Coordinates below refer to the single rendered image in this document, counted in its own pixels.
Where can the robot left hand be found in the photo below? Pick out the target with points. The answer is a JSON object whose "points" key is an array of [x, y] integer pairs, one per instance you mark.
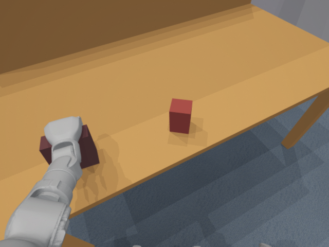
{"points": [[65, 128]]}

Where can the sponge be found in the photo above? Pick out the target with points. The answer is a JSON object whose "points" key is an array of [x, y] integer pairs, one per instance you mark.
{"points": [[89, 155]]}

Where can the robot left forearm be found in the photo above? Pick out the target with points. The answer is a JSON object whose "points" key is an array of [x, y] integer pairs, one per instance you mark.
{"points": [[60, 178]]}

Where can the table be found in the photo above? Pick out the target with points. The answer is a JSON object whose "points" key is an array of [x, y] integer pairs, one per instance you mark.
{"points": [[118, 63]]}

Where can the left robot upper arm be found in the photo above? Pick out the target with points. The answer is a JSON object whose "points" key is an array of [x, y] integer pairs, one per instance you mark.
{"points": [[39, 223]]}

